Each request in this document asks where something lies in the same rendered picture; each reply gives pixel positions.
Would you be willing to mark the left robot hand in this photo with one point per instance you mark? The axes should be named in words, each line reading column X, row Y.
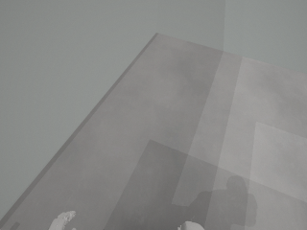
column 60, row 222

